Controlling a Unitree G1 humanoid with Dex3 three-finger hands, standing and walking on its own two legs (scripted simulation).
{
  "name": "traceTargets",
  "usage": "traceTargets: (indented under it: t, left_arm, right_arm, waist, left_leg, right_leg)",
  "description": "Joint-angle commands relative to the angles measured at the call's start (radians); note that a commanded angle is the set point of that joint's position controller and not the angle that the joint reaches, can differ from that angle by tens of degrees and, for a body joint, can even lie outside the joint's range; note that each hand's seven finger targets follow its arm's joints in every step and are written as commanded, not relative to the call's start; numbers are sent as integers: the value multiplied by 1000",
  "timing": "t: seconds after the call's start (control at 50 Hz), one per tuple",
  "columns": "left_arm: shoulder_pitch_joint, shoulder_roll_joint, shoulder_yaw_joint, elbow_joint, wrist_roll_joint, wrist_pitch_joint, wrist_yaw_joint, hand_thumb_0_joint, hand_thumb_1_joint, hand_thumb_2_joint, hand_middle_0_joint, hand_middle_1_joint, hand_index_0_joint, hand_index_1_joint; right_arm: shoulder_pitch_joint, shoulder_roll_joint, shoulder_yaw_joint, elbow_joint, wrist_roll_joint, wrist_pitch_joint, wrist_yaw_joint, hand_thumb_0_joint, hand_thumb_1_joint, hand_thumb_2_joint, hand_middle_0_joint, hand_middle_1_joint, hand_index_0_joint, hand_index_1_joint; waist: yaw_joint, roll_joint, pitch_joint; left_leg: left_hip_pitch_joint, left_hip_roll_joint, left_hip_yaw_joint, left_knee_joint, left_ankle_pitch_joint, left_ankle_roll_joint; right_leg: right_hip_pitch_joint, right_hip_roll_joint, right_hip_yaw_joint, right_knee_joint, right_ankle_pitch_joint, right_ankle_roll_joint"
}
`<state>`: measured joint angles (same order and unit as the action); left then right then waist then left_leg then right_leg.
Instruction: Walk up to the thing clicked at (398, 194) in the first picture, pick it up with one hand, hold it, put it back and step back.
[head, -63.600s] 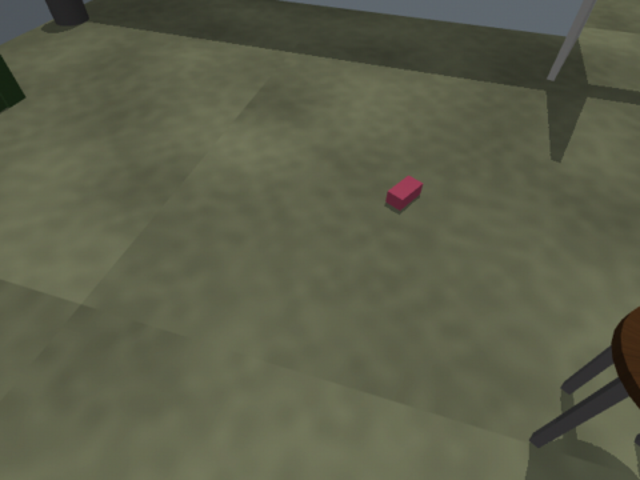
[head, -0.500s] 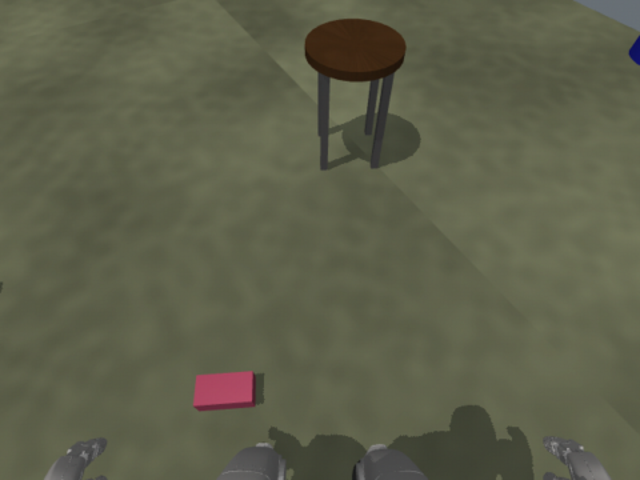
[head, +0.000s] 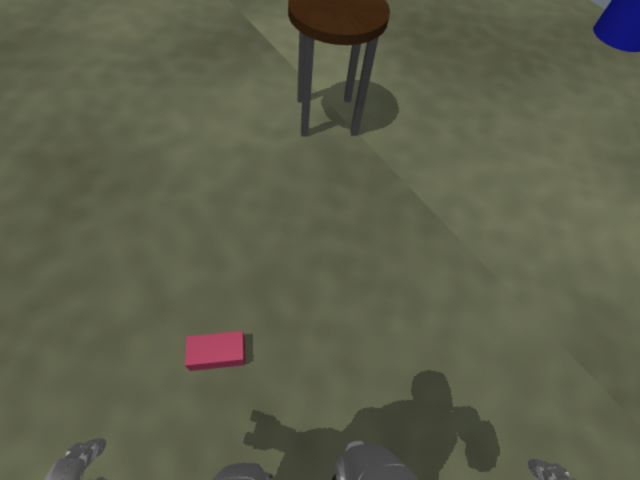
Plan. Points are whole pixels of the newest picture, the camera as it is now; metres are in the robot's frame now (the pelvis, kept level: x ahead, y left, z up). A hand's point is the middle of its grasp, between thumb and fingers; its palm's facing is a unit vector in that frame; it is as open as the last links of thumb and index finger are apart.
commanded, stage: step back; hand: left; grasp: from above
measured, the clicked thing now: (216, 350) +0.46 +0.25 -0.73
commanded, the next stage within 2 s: none
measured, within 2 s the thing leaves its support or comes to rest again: neither
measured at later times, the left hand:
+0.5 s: hand out of the picture +0.03 +0.27 -0.15, palm faces +0.02 -0.94 -0.35, open 7.4 cm
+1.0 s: hand out of the picture -0.20 +0.22 -0.14, palm faces -0.03 -0.92 -0.39, open 7.4 cm
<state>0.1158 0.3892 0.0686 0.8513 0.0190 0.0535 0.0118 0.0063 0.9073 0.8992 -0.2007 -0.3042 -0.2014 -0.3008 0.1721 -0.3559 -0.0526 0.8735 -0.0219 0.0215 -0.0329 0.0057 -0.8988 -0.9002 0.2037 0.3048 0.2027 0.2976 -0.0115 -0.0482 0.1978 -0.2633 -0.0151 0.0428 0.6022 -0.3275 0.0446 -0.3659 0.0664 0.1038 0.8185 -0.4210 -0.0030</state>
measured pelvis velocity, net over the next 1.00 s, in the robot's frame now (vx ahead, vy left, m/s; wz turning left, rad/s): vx -0.28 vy -0.05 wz -0.04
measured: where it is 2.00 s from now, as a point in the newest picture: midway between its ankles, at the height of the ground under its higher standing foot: outside the picture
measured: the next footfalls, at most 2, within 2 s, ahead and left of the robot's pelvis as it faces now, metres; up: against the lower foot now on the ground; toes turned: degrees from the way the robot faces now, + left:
right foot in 0.06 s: +0.04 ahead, -0.11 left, +0.00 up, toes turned +3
left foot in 0.42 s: -0.08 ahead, +0.12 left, +0.00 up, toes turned +0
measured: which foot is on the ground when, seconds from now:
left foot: down 0.00-0.10, up 0.12-0.40, down 0.42-0.92, up 0.94-1.00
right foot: up 0.00-0.04, down 0.06-0.46, up 0.48-0.86, down 0.88-1.00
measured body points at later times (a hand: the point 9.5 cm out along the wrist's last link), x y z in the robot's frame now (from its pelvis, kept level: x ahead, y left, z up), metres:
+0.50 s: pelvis -0.12 +0.01 -0.01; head -0.06 +0.04 +0.44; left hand +0.02 +0.32 -0.13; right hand -0.03 -0.30 -0.11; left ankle -0.11 +0.12 -0.73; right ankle -0.02 -0.11 -0.71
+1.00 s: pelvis -0.28 -0.05 -0.01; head -0.24 -0.06 +0.44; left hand -0.20 +0.26 -0.11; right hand -0.16 -0.37 -0.12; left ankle -0.18 +0.10 -0.68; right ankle -0.27 -0.16 -0.73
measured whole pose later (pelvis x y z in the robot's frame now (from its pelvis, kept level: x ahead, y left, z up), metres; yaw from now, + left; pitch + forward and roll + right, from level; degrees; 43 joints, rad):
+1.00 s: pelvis -0.28 -0.05 -0.01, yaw -2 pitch -3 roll +1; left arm 0.23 0.36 0.07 0.83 0.05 0.06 -0.03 0.01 0.91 0.90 -0.20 -0.30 -0.20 -0.30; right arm 0.13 -0.40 -0.06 0.84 -0.02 0.06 -0.03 0.01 -0.90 -0.90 0.20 0.30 0.20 0.30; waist 0.04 0.02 0.14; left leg -0.53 -0.04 -0.10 0.95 -0.45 -0.01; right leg -0.27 0.01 0.05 0.70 -0.37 -0.02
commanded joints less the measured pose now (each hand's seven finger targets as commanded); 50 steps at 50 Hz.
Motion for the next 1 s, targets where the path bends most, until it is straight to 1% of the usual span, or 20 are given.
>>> traceTargets:
  t: [0.0, 0.04, 0.06, 0.08, 0.1, 0.18, 0.32, 0.38, 0.4, 0.42, 0.44, 0.46, 0.54, 0.72, 0.86, 0.88, 0.9, 0.92, 0.94, 0.98]
  left_arm:
    - [66, 133, 48, -66, 10, -45, 12, 0, 900, 900, -200, -300, -200, -300]
    - [78, 188, 61, -58, 21, -57, 12, 0, 900, 900, -200, -300, -200, -300]
    - [80, 235, 76, -62, 24, -59, 12, 0, 900, 900, -200, -300, -200, -300]
    - [21, 292, 81, -85, 8, -50, 10, 0, 900, 900, -200, -300, -200, -300]
    - [0, 287, 81, -117, 16, -55, 9, 0, 900, 900, -200, -300, -200, -300]
    - [-40, 189, 65, -145, 8, -45, 18, 0, 900, 900, -200, -300, -200, -300]
    - [7, 196, 67, -182, 21, -24, 15, 0, 900, 900, -200, -300, -200, -300]
    - [-29, 209, 61, -195, 7, -5, 4, 0, 900, 900, -200, -300, -200, -300]
    - [-23, 194, 56, -200, 3, 3, 0, 0, 900, 900, -200, -300, -200, -300]
    - [-5, 151, 46, -208, 1, 3, -2, 0, 900, 900, -200, -300, -200, -300]
    - [-29, 170, 58, -209, 5, -3, 7, 0, 900, 900, -200, -300, -200, -300]
    - [-81, 205, 78, -202, 22, -3, 18, 0, 900, 900, -200, -300, -200, -300]
    - [76, 188, 83, -128, -4, 2, 3, 0, 900, 900, -200, -300, -200, -300]
    - [64, 168, 65, -142, 8, -11, 2, 0, 900, 900, -200, -300, -200, -300]
    - [286, 179, 80, -18, 16, -16, -17, 0, 900, 900, -200, -300, -200, -300]
    - [270, 229, 96, -23, 32, -18, -20, 0, 900, 900, -200, -300, -200, -300]
    - [204, 335, 119, -73, 35, -17, -22, 0, 900, 900, -200, -300, -200, -300]
    - [82, 417, 128, -120, 45, -12, -18, 0, 900, 900, -200, -300, -200, -300]
    - [2, 378, 119, -149, 41, -15, -15, 0, 900, 900, -200, -300, -200, -300]
    - [-90, 249, 83, -170, 29, -25, -8, 0, 900, 900, -200, -300, -200, -300]
  right_arm:
    - [-6, -265, -64, -76, 16, -6, -6, 0, -900, -900, 200, 300, 200, 300]
    - [-23, -231, -51, -86, 32, -6, -1, 0, -900, -900, 200, 300, 200, 300]
    - [-31, -203, -39, -100, 39, -9, 0, 0, -900, -900, 200, 300, 200, 300]
    - [-38, -190, -38, -97, 38, 0, -8, 0, -900, -900, 200, 300, 200, 300]
    - [-12, -222, -50, -79, 30, 9, -11, 0, -900, -900, 200, 300, 200, 300]
    - [41, -225, -41, -51, 31, 4, -2, 0, -900, -900, 200, 300, 200, 300]
    - [64, -210, -31, -71, 15, -15, -8, 0, -900, -900, 200, 300, 200, 300]
    - [129, -206, -47, -39, 2, -25, 1, 0, -900, -900, 200, 300, 200, 300]
    - [125, -227, -56, -42, -9, -27, 1, 0, -900, -900, 200, 300, 200, 300]
    - [105, -310, -74, -54, -29, -29, 3, 0, -900, -900, 200, 300, 200, 300]
    - [24, -401, -88, -86, -30, -28, 13, 0, -900, -900, 200, 300, 200, 300]
    - [7, -427, -96, -100, -25, -30, 12, 0, -900, -900, 200, 300, 200, 300]
    - [-102, -268, -56, -119, -26, -43, 1, 0, -900, -900, 200, 300, 200, 300]
    - [54, -279, -77, -117, -3, -32, -8, 0, -900, -900, 200, 300, 200, 300]
    - [-91, -310, -76, -160, 2, 5, 6, 0, -900, -900, 200, 300, 200, 300]
    - [-74, -265, -65, -162, 8, 11, 5, 0, -900, -900, 200, 300, 200, 300]
    - [-82, -202, -50, -182, 16, 8, -4, 0, -900, -900, 200, 300, 200, 300]
    - [-102, -257, -74, -165, 7, 11, -24, 0, -900, -900, 200, 300, 200, 300]
    - [-60, -299, -87, -138, 7, 13, -22, 0, -900, -900, 200, 300, 200, 300]
    - [27, -274, -68, -77, 19, 11, -8, 0, -900, -900, 200, 300, 200, 300]
  waist:
    - [9, 198, -278]
    - [13, 78, -327]
    - [22, -41, -333]
    - [32, -208, -267]
    - [35, -221, -230]
    - [12, -75, -215]
    - [38, -168, -284]
    - [-8, -131, -293]
    - [-10, -77, -274]
    - [-6, 139, -264]
    - [-1, 263, -204]
    - [-51, 275, -160]
    - [70, 155, -158]
    - [-42, 236, -291]
    - [70, 235, -301]
    - [64, 83, -247]
    - [71, -198, -173]
    - [93, -303, -101]
    - [51, -267, -36]
    - [-24, -99, -31]
  left_leg:
    - [224, 225, -208, 17, 627, 121]
    - [63, 147, -169, 91, 425, 49]
    - [-82, 63, -154, 178, 222, 9]
    - [-96, -63, -77, 329, -146, -27]
    - [-85, -53, -128, 495, -346, -41]
    - [-160, -106, -174, 577, -233, -49]
    - [-137, -18, -83, 156, -183, -67]
    - [44, -26, -29, -158, 94, -46]
    - [83, 15, -104, -198, 139, -26]
    - [153, 215, -382, -256, 150, 46]
    - [8, 403, -573, -318, 190, 171]
    - [-164, 465, -655, -357, 148, 261]
    - [-11, 232, -276, -238, 371, 127]
    - [308, 277, -259, -118, 540, 198]
    - [-73, 223, -214, -53, 169, 87]
    - [-220, 112, -198, 61, -18, 32]
    - [-366, -84, -120, 257, -224, -35]
    - [-244, -62, -159, 499, -299, -59]
    - [-197, -35, -209, 591, -248, -54]
    - [-219, -105, -219, 618, -104, -51]
  right_leg:
    - [70, -33, -79, -334, 160, -28]
    - [273, -92, 36, -371, 513, -65]
    - [346, -213, 188, -355, 659, -127]
    - [192, -382, 353, -413, 694, -283]
    - [126, -443, 444, -432, 681, -341]
    - [163, -279, 176, -386, 694, -242]
    - [321, -275, 141, -329, 600, -214]
    - [200, -220, 92, -238, 413, -144]
    - [104, -186, 88, -213, 293, -101]
    - [-107, -75, 28, -63, 60, -49]
    - [-160, 47, -25, 145, -185, -12]
    - [-84, 36, 86, 324, -233, -2]
    - [-170, 72, 129, 503, -25, -11]
    - [-147, -10, 49, 172, -106, 63]
    - [252, -54, -94, -357, 145, -20]
    - [246, -136, 78, -416, 29, -50]
    - [128, -333, 376, -536, -107, -132]
    - [-183, -495, 535, -648, -232, -280]
    - [-296, -494, 515, -679, -316, -274]
    - [-176, -288, 177, -543, -57, -155]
